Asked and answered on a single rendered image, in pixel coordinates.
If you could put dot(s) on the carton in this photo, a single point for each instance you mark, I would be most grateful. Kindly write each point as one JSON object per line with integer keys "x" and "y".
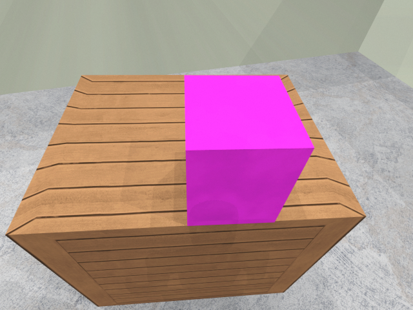
{"x": 246, "y": 147}

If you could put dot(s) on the pedestal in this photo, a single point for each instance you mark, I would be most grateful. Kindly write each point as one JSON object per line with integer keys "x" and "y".
{"x": 106, "y": 208}

